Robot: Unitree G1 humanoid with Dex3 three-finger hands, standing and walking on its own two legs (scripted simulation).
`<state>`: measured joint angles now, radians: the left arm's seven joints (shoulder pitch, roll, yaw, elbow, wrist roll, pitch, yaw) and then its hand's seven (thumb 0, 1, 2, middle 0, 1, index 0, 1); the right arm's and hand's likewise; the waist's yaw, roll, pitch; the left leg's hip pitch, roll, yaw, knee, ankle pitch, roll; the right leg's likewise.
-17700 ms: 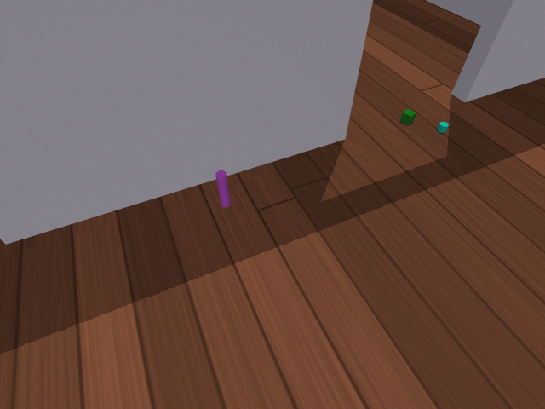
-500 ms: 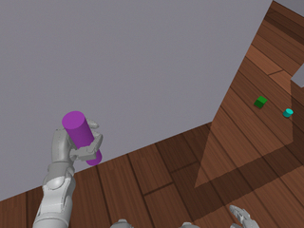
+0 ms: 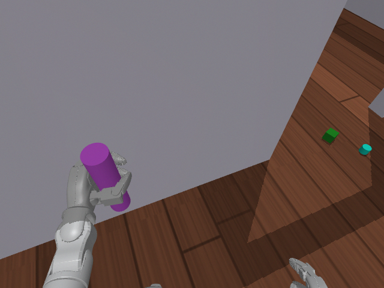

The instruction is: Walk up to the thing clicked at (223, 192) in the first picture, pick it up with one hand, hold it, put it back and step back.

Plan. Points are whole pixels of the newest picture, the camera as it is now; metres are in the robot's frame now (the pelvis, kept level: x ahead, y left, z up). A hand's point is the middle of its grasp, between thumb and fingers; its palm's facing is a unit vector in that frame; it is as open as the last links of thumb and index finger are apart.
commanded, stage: hold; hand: left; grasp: from the side
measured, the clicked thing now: (109, 182) +0.33 +0.18 +0.04
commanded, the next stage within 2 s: none
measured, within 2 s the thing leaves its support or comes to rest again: neither
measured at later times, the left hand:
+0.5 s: hand (113, 178) +0.32 +0.17 +0.05, palm faces +0.11 -0.99 -0.01, open 6.1 cm
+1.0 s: hand (113, 179) +0.32 +0.17 +0.05, palm faces +0.12 -0.99 +0.00, open 6.1 cm
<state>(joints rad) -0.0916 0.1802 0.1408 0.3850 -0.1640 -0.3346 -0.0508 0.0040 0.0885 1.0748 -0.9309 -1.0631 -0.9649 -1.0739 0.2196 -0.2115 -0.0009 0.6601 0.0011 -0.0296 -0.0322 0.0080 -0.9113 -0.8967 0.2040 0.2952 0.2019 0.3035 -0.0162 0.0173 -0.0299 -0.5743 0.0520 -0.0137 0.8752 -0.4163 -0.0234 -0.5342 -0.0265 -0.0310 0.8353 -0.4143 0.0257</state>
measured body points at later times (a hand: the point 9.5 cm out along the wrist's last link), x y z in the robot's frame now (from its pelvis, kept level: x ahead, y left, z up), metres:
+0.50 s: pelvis +0.00 +0.00 +0.01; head +0.05 +0.01 +0.45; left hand +0.31 +0.23 +0.05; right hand +0.14 -0.24 -0.10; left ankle +0.02 +0.13 -0.70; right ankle +0.00 -0.14 -0.70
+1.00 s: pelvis +0.00 +0.00 +0.01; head +0.04 +0.01 +0.45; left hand +0.31 +0.23 +0.06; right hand +0.13 -0.24 -0.10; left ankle +0.02 +0.13 -0.70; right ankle +0.00 -0.14 -0.70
